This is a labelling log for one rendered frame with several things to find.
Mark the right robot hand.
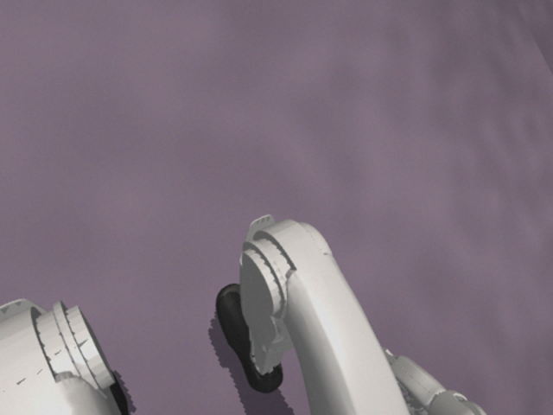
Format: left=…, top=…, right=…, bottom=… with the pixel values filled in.
left=381, top=347, right=447, bottom=415

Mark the left robot foot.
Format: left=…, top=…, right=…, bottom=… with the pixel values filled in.
left=109, top=372, right=129, bottom=415

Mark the right robot foot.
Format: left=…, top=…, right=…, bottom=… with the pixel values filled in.
left=216, top=284, right=283, bottom=393

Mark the right robot arm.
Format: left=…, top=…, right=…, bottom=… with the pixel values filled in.
left=428, top=390, right=486, bottom=415

